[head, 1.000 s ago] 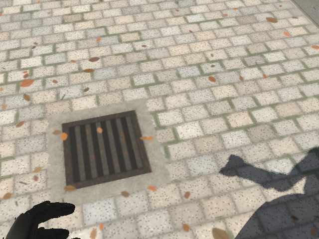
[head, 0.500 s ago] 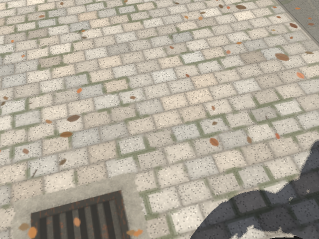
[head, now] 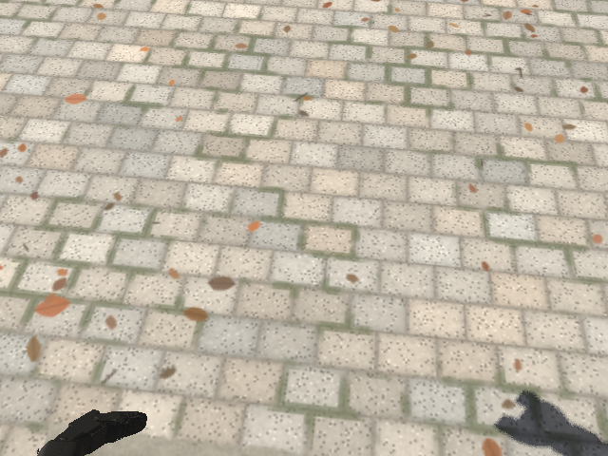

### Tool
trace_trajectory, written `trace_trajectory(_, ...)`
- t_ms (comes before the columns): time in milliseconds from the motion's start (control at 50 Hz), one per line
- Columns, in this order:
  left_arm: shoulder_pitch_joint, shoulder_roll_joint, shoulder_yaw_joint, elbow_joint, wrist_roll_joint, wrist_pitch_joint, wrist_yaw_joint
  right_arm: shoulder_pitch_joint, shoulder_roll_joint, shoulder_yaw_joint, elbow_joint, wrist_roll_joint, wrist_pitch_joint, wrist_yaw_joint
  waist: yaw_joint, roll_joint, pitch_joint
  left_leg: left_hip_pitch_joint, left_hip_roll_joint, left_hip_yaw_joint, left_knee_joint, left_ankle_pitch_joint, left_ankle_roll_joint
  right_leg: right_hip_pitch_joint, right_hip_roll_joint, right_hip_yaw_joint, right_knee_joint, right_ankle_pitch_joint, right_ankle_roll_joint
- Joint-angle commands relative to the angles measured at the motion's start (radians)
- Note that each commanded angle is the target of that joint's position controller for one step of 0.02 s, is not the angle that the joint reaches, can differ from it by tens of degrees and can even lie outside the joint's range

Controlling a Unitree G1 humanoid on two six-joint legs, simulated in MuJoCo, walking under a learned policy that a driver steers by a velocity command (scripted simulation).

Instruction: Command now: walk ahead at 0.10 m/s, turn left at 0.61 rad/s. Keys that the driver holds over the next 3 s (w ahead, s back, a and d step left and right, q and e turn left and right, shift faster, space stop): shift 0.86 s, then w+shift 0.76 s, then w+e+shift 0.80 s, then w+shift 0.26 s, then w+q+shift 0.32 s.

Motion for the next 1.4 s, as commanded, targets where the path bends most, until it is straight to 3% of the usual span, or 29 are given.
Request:
trace_trajectory(20,0.013,0.114,0.034,-0.078,-0.001,0.020,0.004,0.057,-0.107,-0.021,-0.056,-0.002,0.024,-0.013,0.029,-0.051,-0.190,-0.192,0.106,0.031,0.129,0.070,-0.056,0.346,-0.305,0.325,-0.121,0.139,-0.216)
trace_trajectory(100,0.051,0.136,0.049,-0.021,-0.002,0.033,-0.004,0.044,-0.011,0.018,-0.065,-0.015,0.006,-0.009,0.024,-0.123,-0.205,-0.035,0.098,0.102,-0.115,0.071,-0.042,0.278,-0.252,0.181,-0.144,0.354,-0.238)
trace_trajectory(200,0.077,0.167,0.062,0.020,-0.024,0.044,-0.011,0.003,-0.033,0.023,-0.057,-0.018,0.011,0.007,0.050,-0.184,-0.204,0.109,0.126,0.113,-0.393,0.161,-0.002,0.254,-0.280,0.173,-0.161,0.139,-0.254)
trace_trajectory(260,0.099,0.161,0.058,0.043,-0.037,0.052,-0.010,0.031,-0.017,0.022,-0.034,-0.022,0.009,0.022,0.026,-0.181,-0.166,0.253,0.106,0.150,-0.678,0.309,0.059,0.172,-0.251,0.148,-0.138,-0.046,-0.201)
trace_trajectory(280,0.151,0.147,0.054,0.066,-0.041,0.049,-0.009,0.024,-0.034,0.020,-0.041,-0.032,0.008,0.022,0.030,-0.152,-0.156,0.327,0.131,0.117,-0.744,0.350,0.094,0.105,-0.225,0.124,-0.118,-0.127,-0.144)
trace_trajectory(300,0.173,0.103,0.042,0.067,-0.023,0.042,-0.014,0.035,-0.085,0.013,-0.054,-0.049,0.009,0.018,0.045,-0.004,-0.167,0.405,0.287,-0.059,-0.803,0.383,0.150,0.009,-0.157,0.036,0.021,-0.274,-0.065)
trace_trajectory(320,0.133,0.065,0.034,0.028,-0.013,0.029,-0.015,-0.012,-0.108,0.009,-0.044,-0.071,0.006,0.023,0.068,0.230,-0.136,0.236,0.444,-0.218,-0.859,0.358,0.265,-0.007,-0.063,-0.086,0.061,-0.383,-0.004)
trace_trajectory(340,0.079,0.127,0.050,0.035,-0.008,0.026,-0.011,-0.067,-0.054,0.023,-0.068,-0.080,-0.008,0.023,0.033,0.174,-0.090,0.146,0.429,-0.220,-0.902,0.279,0.288,0.064,-0.095,-0.049,0.156,-0.380,0.027)
trace_trajectory(420,0.129,0.083,0.047,0.083,-0.002,0.030,-0.012,-0.111,-0.005,0.040,-0.040,-0.042,-0.044,0.018,0.078,0.135,-0.071,0.143,0.302,-0.076,-0.799,0.449,0.191,0.187,-0.101,-0.055,0.072,-0.187,0.054)
trace_trajectory(480,0.139,0.106,0.042,0.081,-0.005,0.026,-0.015,-0.017,0.017,0.045,-0.012,-0.045,-0.053,0.027,0.050,0.067,-0.115,0.170,0.237,-0.049,-0.739,0.425,0.130,0.302,-0.137,-0.031,-0.017,0.072,0.041)
trace_trajectory(500,0.137,0.146,0.056,0.102,-0.016,0.029,-0.014,0.021,0.008,0.041,-0.010,-0.043,-0.054,0.029,0.023,0.000,-0.100,0.152,0.212,-0.025,-0.761,0.397,0.117,0.287,-0.117,-0.038,0.015,0.006,0.018)
trace_trajectory(540,0.144,0.097,0.046,0.116,-0.010,0.032,-0.016,-0.024,0.001,0.039,-0.005,-0.039,-0.052,0.025,0.060,0.017,-0.071,0.148,0.205,-0.002,-0.747,0.343,0.110,0.267,-0.112,-0.033,-0.018,-0.042,0.013)
trace_trajectory(860,0.120,0.077,0.044,0.215,-0.019,0.035,0.006,0.029,0.034,0.028,0.078,-0.035,-0.048,0.006,0.053,-0.004,-0.064,0.169,0.170,0.048,-0.736,0.383,0.086,0.281,-0.111,-0.030,-0.018,-0.028,0.002)
trace_trajectory(880,0.152,0.068,0.043,0.238,-0.022,0.037,0.006,0.073,0.027,0.022,0.101,-0.031,-0.044,0.003,0.047,0.014,-0.105,0.189,0.156,0.055,-0.756,0.164,0.099,0.281,-0.076,-0.070,0.003,-0.229,-0.003)
trace_trajectory(920,0.102,0.094,0.053,0.219,-0.043,0.025,0.000,0.146,-0.048,-0.003,0.111,-0.011,-0.044,0.001,0.000,0.088,0.013,0.178,0.249,-0.118,-0.871,-0.353,0.188,0.048,-0.042,-0.105,0.115,-0.584,-0.027)
trace_trajectory(940,0.036,0.060,0.044,0.181,-0.062,0.002,-0.009,0.175,-0.094,-0.016,0.118,-0.003,-0.059,0.002,-0.016,0.183,0.069,0.200,0.387,-0.323,-0.994,-0.475,0.263,-0.053,-0.040,-0.145,0.234,-0.474,-0.033)
trace_trajectory(980,-0.033,0.089,0.053,0.147,-0.075,-0.041,-0.025,0.145,-0.089,-0.018,0.115,-0.007,-0.098,-0.003,-0.020,0.177,0.129,0.250,0.515,-0.482,-1.073,-0.294,0.332,-0.220,-0.141,-0.044,0.401,-0.392,-0.070)
trace_trajectory(1040,0.032,0.063,0.043,0.173,-0.065,-0.073,-0.050,0.077,-0.060,-0.011,0.083,0.008,-0.114,0.008,0.021,0.121,0.017,0.316,0.433,-0.261,-1.032,-0.036,0.252,-0.137,-0.174,-0.069,0.264,-0.328,-0.091)
trace_trajectory(1080,0.094,0.053,0.043,0.211,-0.052,-0.076,-0.058,0.051,-0.080,-0.017,0.079,0.016,-0.105,0.016,0.055,0.135,-0.025,0.176,0.332,-0.093,-0.994,0.047,0.218,0.141,-0.101,-0.170,0.135,-0.242,-0.054)
trace_trajectory(1100,0.183,0.050,0.047,0.228,0.020,-0.033,-0.079,0.061,-0.109,-0.035,0.112,-0.061,-0.092,0.034,0.100,0.103,-0.050,0.105,0.270,-0.012,-0.945,-0.056,0.222,0.303,-0.025,-0.277,0.041,-0.229,-0.039)
trace_trajectory(1120,0.281,0.063,0.058,0.265,0.022,-0.015,-0.076,0.056,-0.088,-0.035,0.113,-0.069,-0.088,0.039,0.140,0.047,-0.037,-0.024,0.244,0.014,-0.855,-0.101,0.220,0.471,0.007,-0.315,0.034,-0.205,-0.025)
trace_trajectory(1140,0.437,0.093,0.071,0.309,0.016,-0.016,-0.065,0.025,-0.039,-0.021,0.106,-0.074,-0.091,0.039,0.219,-0.051,-0.060,-0.175,0.193,0.063,-0.628,-0.022,0.206,0.670,-0.037,-0.233,0.020,-0.277,-0.033)
trace_trajectory(1160,0.617,0.195,0.088,0.330,0.041,-0.029,-0.051,-0.080,0.078,0.011,0.054,-0.080,-0.103,0.037,0.310,-0.313,-0.097,-0.335,0.096,0.150,-0.146,-0.005,0.168,0.715,-0.313,0.176,-0.156,-0.654,-0.075)
trace_trajectory(1180,0.521,0.225,0.077,0.297,0.043,-0.032,-0.047,-0.048,0.132,0.027,0.003,-0.052,-0.117,0.040,0.207,-0.299,-0.058,-0.531,0.029,0.027,0.032,0.047,0.174,0.639,-0.468,0.673,-0.385,-0.912,-0.174)
trace_trajectory(1200,0.393,0.229,0.085,0.268,0.027,-0.026,-0.044,-0.069,0.077,0.021,-0.013,-0.054,-0.116,0.047,0.138,-0.160,0.012,-0.608,0.154,0.006,0.102,0.181,0.175,0.557,-0.523,0.701,-0.401,-0.968,-0.231)
trace_trajectory(1220,0.308,0.184,0.077,0.241,0.011,-0.034,-0.049,-0.073,0.016,0.010,-0.002,-0.065,-0.114,0.058,0.100,-0.056,0.018,-0.558,0.222,0.047,0.070,0.292,0.157,0.496,-0.467,0.557,-0.358,-0.832,-0.210)
trace_trajectory(1240,0.282,0.152,0.067,0.238,0.004,-0.042,-0.054,-0.036,0.001,0.005,0.023,-0.075,-0.112,0.069,0.072,-0.040,-0.007,-0.463,0.249,0.064,0.010,0.330,0.132,0.440,-0.389,0.410,-0.354,-0.715,-0.185)
trace_trajectory(1280,0.302,0.100,0.050,0.254,0.003,-0.055,-0.050,-0.017,0.007,0.006,0.039,-0.084,-0.090,0.090,0.063,-0.106,-0.004,-0.377,0.259,0.112,-0.018,0.386,0.092,0.370,-0.301,0.254,-0.406,-0.578,-0.169)
trace_trajectory(1400,0.424,0.093,0.049,0.307,-0.014,-0.072,-0.049,-0.234,0.039,0.029,-0.033,-0.061,-0.069,0.094,0.099,-0.070,0.078,-0.407,0.240,0.194,-0.295,0.534,0.059,0.412,-0.255,0.053,-0.484,-0.236,-0.193)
